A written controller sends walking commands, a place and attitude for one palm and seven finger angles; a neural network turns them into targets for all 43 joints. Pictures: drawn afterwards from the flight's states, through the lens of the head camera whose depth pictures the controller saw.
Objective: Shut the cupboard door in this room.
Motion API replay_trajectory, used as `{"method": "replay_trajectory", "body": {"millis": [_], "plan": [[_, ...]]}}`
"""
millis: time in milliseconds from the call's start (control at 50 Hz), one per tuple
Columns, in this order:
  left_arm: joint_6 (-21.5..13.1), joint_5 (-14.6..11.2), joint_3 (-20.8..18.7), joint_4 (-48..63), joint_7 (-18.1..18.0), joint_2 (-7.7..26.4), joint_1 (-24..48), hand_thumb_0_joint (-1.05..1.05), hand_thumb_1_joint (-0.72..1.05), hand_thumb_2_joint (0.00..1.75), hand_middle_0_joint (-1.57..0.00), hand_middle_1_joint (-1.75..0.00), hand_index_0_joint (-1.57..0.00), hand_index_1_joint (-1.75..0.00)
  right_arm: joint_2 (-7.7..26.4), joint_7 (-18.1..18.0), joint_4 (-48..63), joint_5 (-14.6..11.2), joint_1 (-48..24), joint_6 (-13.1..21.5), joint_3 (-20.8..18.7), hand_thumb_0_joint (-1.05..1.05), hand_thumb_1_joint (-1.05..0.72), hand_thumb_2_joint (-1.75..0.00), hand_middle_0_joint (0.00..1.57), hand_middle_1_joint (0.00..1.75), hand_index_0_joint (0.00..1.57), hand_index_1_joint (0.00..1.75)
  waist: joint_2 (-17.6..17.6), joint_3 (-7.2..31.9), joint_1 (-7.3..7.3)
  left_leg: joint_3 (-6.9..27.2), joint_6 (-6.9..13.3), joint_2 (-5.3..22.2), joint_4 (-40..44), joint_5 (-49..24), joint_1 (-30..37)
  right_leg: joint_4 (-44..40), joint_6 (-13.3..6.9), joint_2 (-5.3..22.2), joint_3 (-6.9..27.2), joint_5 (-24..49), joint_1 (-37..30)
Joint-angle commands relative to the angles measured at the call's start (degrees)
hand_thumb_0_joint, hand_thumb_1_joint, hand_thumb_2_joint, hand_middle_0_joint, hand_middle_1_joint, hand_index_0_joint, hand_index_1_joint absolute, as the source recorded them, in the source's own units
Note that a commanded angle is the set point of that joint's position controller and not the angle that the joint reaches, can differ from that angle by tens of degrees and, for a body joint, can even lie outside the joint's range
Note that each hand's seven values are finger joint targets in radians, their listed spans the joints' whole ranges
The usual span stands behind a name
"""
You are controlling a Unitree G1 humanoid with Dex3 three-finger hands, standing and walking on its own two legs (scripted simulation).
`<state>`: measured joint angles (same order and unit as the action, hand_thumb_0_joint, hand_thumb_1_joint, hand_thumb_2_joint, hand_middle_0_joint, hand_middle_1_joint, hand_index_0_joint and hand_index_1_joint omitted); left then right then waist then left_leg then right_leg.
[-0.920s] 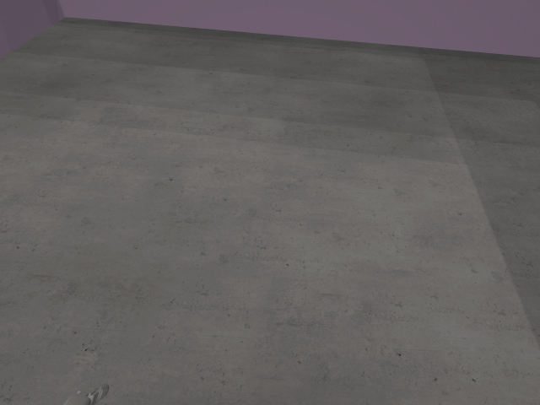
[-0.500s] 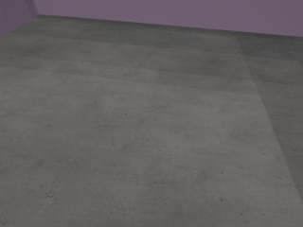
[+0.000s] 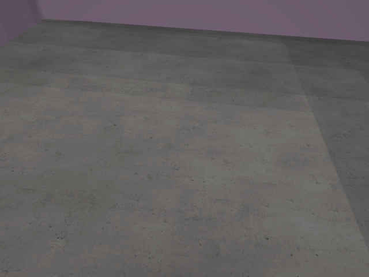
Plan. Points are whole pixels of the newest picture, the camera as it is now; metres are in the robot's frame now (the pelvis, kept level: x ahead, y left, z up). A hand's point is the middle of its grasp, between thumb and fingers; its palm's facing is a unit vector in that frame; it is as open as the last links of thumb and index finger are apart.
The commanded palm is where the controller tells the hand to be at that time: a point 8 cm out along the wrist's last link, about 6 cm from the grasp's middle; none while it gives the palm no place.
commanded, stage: turn or walk to find it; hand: left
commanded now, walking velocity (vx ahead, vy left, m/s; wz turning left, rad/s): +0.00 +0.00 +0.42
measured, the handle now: out of the picture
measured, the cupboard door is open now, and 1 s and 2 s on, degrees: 86 86 86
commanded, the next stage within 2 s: none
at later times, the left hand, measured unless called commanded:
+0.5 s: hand out of the picture +0.03 +0.22 -0.18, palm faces +0.13 -0.96 -0.24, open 7.4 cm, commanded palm none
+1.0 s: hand out of the picture -0.08 +0.18 -0.17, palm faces +0.39 -0.89 -0.24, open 7.4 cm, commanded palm none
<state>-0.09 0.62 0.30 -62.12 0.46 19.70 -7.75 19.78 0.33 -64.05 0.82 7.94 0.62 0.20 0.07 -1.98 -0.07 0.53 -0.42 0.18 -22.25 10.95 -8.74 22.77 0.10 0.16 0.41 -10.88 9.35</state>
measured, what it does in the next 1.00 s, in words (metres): steps on the spot, turning left: right foot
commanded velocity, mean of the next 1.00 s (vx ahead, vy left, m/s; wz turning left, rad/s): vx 0.00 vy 0.00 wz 0.42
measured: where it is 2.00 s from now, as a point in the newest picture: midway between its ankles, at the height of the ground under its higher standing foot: outside the picture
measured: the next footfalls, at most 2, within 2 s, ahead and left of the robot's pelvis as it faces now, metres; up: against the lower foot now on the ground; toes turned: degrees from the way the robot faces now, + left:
right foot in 0.66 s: +0.01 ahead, -0.13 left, +0.00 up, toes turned +12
left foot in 1.06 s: -0.08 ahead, +0.11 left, +0.00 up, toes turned +28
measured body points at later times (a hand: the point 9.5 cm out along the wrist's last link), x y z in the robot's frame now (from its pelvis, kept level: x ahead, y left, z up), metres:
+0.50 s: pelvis -0.02 +0.01 -0.01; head +0.02 +0.03 +0.44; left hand +0.03 +0.27 -0.16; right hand +0.06 -0.22 -0.16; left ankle +0.01 +0.12 -0.74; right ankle -0.02 -0.12 -0.70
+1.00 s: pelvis -0.05 -0.02 -0.01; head -0.02 -0.01 +0.44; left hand -0.10 +0.22 -0.16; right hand +0.11 -0.25 -0.15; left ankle -0.12 +0.10 -0.71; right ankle -0.02 -0.14 -0.74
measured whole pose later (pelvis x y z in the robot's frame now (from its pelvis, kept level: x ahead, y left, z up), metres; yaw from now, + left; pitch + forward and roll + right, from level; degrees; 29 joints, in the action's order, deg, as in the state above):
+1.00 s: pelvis -0.05 -0.02 -0.01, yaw +23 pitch +0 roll +1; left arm 0.6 1.9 -1.9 -53.1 -1.2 11.8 -15.2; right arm 14.9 0.8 -55.9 0.8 10.9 -4.3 -4.1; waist 1.3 -3.9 0.6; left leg -1.2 -3.2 1.5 -48.5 24.6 -21.0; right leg 31.3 0.7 6.3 -9.1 -18.6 12.1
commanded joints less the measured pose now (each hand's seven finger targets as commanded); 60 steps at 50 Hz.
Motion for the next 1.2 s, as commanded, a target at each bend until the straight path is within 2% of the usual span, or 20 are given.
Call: {"method": "replay_trajectory", "body": {"millis": [0,100,260,300,340,360,440,580,600,620,640,660,760,940,1000,1020,1040,1060,1080,1180], "plan": [[-1.2,0.1,-2.4,4.0,-1.0,12.1,2.8,0.0,0.9,0.9,-0.2,-0.3,-0.2,-0.3,11.8,-0.7,3.9,-0.2,-3.3,1.1,-2.5,0.0,-0.9,-0.9,0.2,0.3,0.2,0.3,0.3,1.1,0.12,6.5,2.3,5.8,4.4,0.0,-2.5,-4.9,-1.7,6.8,6.2,-3.3,1.1],[0.5,0.1,-1.8,4.3,-1.7,6.3,-0.8,0.0,0.9,0.9,-0.2,-0.3,-0.2,-0.3,5.1,-0.4,4.8,0.1,-0.2,-0.4,-1.5,0.0,-0.9,-0.9,0.2,0.3,0.2,0.3,0.8,1.8,0.34,6.3,1.6,5.1,0.1,-2.3,-6.8,-1.9,-0.7,8.2,5.1,-2.9,1.1],[1.4,0.4,-3.1,9.2,-2.5,6.9,-1.3,0.0,0.9,0.9,-0.2,-0.3,-0.2,-0.3,3.3,-0.2,7.9,-0.1,4.7,-2.0,-2.9,0.0,-0.9,-0.9,0.2,0.3,0.2,0.3,5.9,4.8,-0.89,4.2,1.0,2.6,-11.9,-3.5,-7.8,1.8,-4.2,14.5,4.7,2.5,4.6],[1.7,0.4,-3.2,10.5,-2.5,5.5,-0.6,0.0,0.9,0.9,-0.2,-0.3,-0.2,-0.3,3.5,-0.1,8.6,0.1,5.3,-2.0,-3.3,0.0,-0.9,-0.9,0.2,0.3,0.2,0.3,0.7,3.4,-1.38,8.9,2.3,4.7,-7.8,-5.4,-7.8,7.0,-2.1,10.9,0.7,-1.9,8.0],[1.9,0.1,-3.1,11.8,-2.5,2.2,0.0,0.0,0.9,0.9,-0.2,-0.3,-0.2,-0.3,6.5,-0.4,9.5,0.6,6.4,-1.6,-4.1,0.0,-0.9,-0.9,0.2,0.3,0.2,0.3,-11.6,1.5,-1.81,25.3,7.9,12.7,4.1,-8.2,-9.3,21.1,1.9,1.3,-5.1,-12.5,10.9],[1.8,0.2,-3.0,12.4,-2.6,2.2,-0.1,0.0,0.9,0.9,-0.2,-0.3,-0.2,-0.3,6.9,-0.7,9.9,0.3,7.1,-1.3,-4.5,0.0,-0.9,-0.9,0.2,0.3,0.2,0.3,-13.1,1.8,-1.79,29.7,11.4,14.9,6.1,-13.6,-6.7,28.7,1.8,0.9,-2.0,-19.7,14.4],[1.6,0.0,-3.5,11.8,-2.5,0.0,-2.5,0.0,0.9,0.9,-0.2,-0.3,-0.2,-0.3,5.1,-1.7,11.0,0.4,6.0,-1.4,-5.1,0.0,-0.9,-0.9,0.2,0.3,0.2,0.3,-9.6,6.3,-0.69,24.5,12.3,12.1,1.5,-20.0,0.0,33.5,2.1,1.8,1.3,-18.4,17.5],[1.2,-0.6,-3.8,12.0,-2.4,-2.1,-6.9,0.0,0.9,0.9,-0.2,-0.3,-0.2,-0.3,4.1,-1.3,12.2,0.4,6.0,-2.3,-6.3,0.0,-0.9,-0.9,0.2,0.3,0.2,0.3,-8.7,8.5,-0.05,23.4,8.4,6.8,-1.8,-16.3,-4.0,8.8,2.5,-1.4,-1.5,-9.5,3.3],[0.9,-0.5,-4.1,11.5,-2.5,-1.4,-9.0,0.0,0.9,0.9,-0.2,-0.3,-0.2,-0.3,3.5,-1.1,12.8,0.1,5.2,-2.5,-6.3,0.0,-0.9,-0.9,0.2,0.3,0.2,0.3,-6.7,8.3,1.09,22.1,6.2,4.9,-3.0,-10.0,-8.6,1.4,2.3,-0.7,-1.8,-4.2,-2.8],[0.6,0.1,-4.8,11.3,-2.8,1.5,-10.7,0.0,0.9,0.9,-0.2,-0.3,-0.2,-0.3,1.2,-0.8,13.5,-0.3,5.0,-2.7,-6.1,0.0,-0.9,-0.9,0.2,0.3,0.2,0.3,-0.3,7.7,1.79,17.6,3.1,1.4,-8.9,0.6,-18.0,-3.6,0.6,6.2,3.6,-4.2,-10.4],[0.2,1.1,-5.9,11.9,-3.1,7.0,-10.4,0.0,0.9,0.9,-0.2,-0.3,-0.2,-0.3,-2.7,-0.7,15.0,-0.4,4.9,-2.7,-5.7,0.0,-0.9,-0.9,0.2,0.3,0.2,0.3,17.0,4.3,2.15,5.6,-1.4,-6.0,-23.7,15.7,-29.8,-8.9,-5.1,22.4,21.5,-6.6,-11.7],[0.4,0.6,-5.6,13.1,-3.2,7.4,-8.5,0.0,0.9,0.9,-0.2,-0.3,-0.2,-0.3,0.2,-0.7,15.3,0.5,2.3,-2.8,-6.5,0.0,-0.9,-0.9,0.2,0.3,0.2,0.3,12.6,2.6,2.83,5.6,-1.4,-3.8,-34.6,20.5,-26.8,-8.9,-8.7,27.8,22.3,-1.0,-0.9],[-0.3,0.7,-4.2,14.5,-2.8,1.5,-1.4,0.0,0.9,0.9,-0.2,-0.3,-0.2,-0.3,-1.6,0.7,11.5,0.3,6.5,-3.9,-6.4,0.0,-0.9,-0.9,0.2,0.3,0.2,0.3,8.1,-3.4,-2.4,2.0,-2.3,-0.5,-47.4,8.4,-23.9,-6.5,-6.7,15.9,4.1,2.7,6.5],[-0.1,1.5,-5.5,11.3,-2.7,5.0,-11.5,0.0,0.9,0.9,-0.2,-0.3,-0.2,-0.3,-3.0,0.5,13.7,-0.4,-1.5,-3.0,-4.4,0.0,-0.9,-0.9,0.2,0.3,0.2,0.3,11.8,2.0,2.96,-4.2,-2.6,0.3,-22.3,15.3,-15.8,1.8,-8.7,18.9,0.7,25.7,-4.5],[0.2,1.0,-5.8,11.0,-2.6,5.3,-9.8,0.0,0.9,0.9,-0.2,-0.3,-0.2,-0.3,-1.9,0.2,12.5,-0.4,3.4,-2.1,-4.4,0.0,-0.9,-0.9,0.2,0.3,0.2,0.3,10.7,5.1,0.17,-5.5,-1.6,-0.3,-6.4,5.3,-5.8,8.8,-4.6,17.3,-3.2,26.3,-2.9],[0.5,0.4,-5.5,11.2,-2.4,4.2,-9.4,0.0,0.9,0.9,-0.2,-0.3,-0.2,-0.3,0.3,0.2,11.8,-0.2,6.2,-1.5,-4.8,0.0,-0.9,-0.9,0.2,0.3,0.2,0.3,4.9,7.5,-1.32,-3.3,-0.7,1.8,0.1,-4.6,2.6,15.4,-1.7,15.3,-6.2,21.0,1.5],[0.8,-0.1,-5.1,12.9,-2.1,0.7,-10.1,0.0,0.9,0.9,-0.2,-0.3,-0.2,-0.3,6.0,0.0,11.7,0.2,8.0,-0.9,-6.1,0.0,-0.9,-0.9,0.2,0.3,0.2,0.3,-11.0,9.8,-2.16,13.3,4.6,15.6,1.8,-23.9,13.2,26.7,2.5,8.5,-9.3,-3.6,16.1],[1.2,0.4,-3.7,14.5,-2.2,-1.5,-7.6,0.0,0.9,0.9,-0.2,-0.3,-0.2,-0.3,9.1,-0.3,11.3,-0.5,10.5,-1.3,-6.7,0.0,-0.9,-0.9,0.2,0.3,0.2,0.3,-16.1,9.9,-2.94,19.4,10.2,23.0,0.3,-43.1,13.2,34.7,4.0,5.5,-5.9,-26.6,21.7],[1.8,0.5,-4.1,14.6,-2.4,-0.6,-6.2,0.0,0.9,0.9,-0.2,-0.3,-0.2,-0.3,8.1,-0.6,11.0,-0.1,10.9,-1.6,-6.7,0.0,-0.9,-0.9,0.2,0.3,0.2,0.3,-10.5,9.0,-3.41,15.1,12.7,23.2,-0.7,-41.4,10.4,39.3,3.4,6.3,-2.9,-25.5,21.0],[2.0,0.3,-4.8,11.4,-1.4,-1.0,-5.8,0.0,0.9,0.9,-0.2,-0.3,-0.2,-0.3,2.9,-1.8,12.2,0.0,4.4,-0.7,-5.0,0.0,-0.9,-0.9,0.2,0.3,0.2,0.3,-9.1,3.6,-0.45,8.4,8.9,13.2,0.9,-34.4,4.4,43.0,4.6,5.9,-1.6,-12.9,21.6]]}}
